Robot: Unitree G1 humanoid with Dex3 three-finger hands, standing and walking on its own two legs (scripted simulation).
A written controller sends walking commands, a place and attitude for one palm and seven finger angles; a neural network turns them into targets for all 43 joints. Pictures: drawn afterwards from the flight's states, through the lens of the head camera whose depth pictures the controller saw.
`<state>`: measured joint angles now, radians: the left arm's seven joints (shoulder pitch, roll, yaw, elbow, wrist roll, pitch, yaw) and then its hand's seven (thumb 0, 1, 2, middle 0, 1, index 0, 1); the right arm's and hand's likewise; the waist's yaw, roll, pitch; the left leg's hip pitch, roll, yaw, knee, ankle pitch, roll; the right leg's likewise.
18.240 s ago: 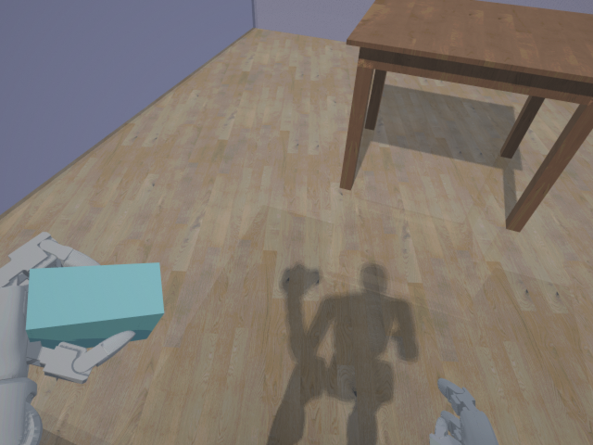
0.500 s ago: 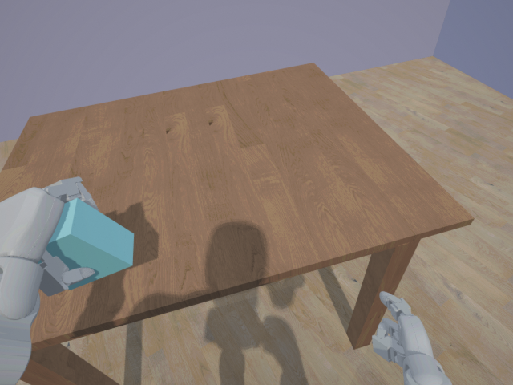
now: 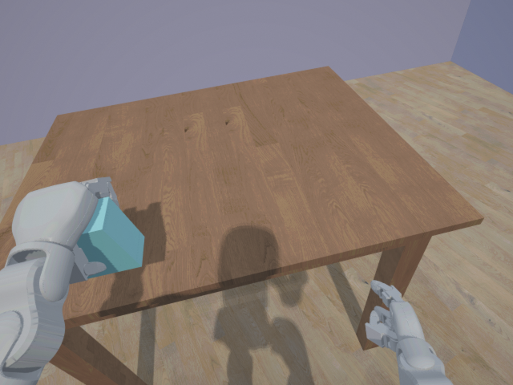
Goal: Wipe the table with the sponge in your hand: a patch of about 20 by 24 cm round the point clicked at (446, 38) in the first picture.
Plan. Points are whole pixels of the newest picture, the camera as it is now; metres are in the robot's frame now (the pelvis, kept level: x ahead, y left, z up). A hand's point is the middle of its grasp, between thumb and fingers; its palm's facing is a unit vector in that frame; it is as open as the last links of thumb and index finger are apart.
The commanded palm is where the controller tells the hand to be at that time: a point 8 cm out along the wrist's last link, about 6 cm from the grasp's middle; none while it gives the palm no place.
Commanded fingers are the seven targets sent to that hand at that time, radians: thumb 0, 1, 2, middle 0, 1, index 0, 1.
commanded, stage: turn the palm down, sponge in hand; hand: left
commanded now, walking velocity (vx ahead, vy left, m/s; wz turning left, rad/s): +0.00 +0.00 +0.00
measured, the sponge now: (97, 247) +0.23 +0.29 +0.13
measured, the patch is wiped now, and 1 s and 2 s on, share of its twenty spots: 0.00 0.00 0.00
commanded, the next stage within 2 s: move the sponge above the wiping area in 0.36 s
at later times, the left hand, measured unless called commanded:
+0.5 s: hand (95, 229) +0.24 +0.27 +0.17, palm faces +0.16 -0.06 -0.99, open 9.6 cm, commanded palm +0.20 +0.27 +0.24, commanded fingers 0.00 0.10 1.30 -1.20 -1.60 -1.20 -1.60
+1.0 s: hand (94, 231) +0.25 +0.29 +0.15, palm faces +0.09 -0.05 -0.99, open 9.6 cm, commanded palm +0.21 +0.28 +0.22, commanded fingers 0.00 0.10 1.30 -1.20 -1.60 -1.20 -1.60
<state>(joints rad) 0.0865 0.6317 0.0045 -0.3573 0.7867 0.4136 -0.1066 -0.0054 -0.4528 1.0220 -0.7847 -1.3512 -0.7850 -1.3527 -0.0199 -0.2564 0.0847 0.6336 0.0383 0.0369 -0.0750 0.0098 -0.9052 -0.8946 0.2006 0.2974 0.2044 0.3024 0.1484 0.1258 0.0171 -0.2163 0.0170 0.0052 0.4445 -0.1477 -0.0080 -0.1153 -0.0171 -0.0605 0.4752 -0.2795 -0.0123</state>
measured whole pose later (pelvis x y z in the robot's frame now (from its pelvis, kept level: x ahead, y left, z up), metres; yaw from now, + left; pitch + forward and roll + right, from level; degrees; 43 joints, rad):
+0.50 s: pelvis +0.00 -0.01 +0.00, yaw +0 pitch -5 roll +0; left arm 0.09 0.62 0.02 -0.32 0.79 0.38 -0.09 0.00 -0.45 1.02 -0.78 -1.35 -0.78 -1.35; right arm 0.01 -0.27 0.06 0.65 0.04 0.02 -0.07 0.01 -0.91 -0.89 0.20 0.30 0.20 0.30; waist 0.14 0.13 0.01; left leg -0.19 0.03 0.01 0.44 -0.15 -0.02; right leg -0.10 0.00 -0.06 0.48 -0.29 -0.03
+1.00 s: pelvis +0.01 -0.01 +0.00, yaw +0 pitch -4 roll +0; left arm 0.07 0.61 0.02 -0.22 0.81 0.35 -0.09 0.00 -0.45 1.02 -0.78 -1.36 -0.78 -1.36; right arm 0.03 -0.27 0.05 0.66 0.03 0.02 -0.06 0.01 -0.91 -0.89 0.20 0.30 0.20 0.30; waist 0.13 0.12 0.02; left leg -0.20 0.02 0.00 0.44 -0.16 -0.02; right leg -0.09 -0.01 -0.06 0.46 -0.29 -0.02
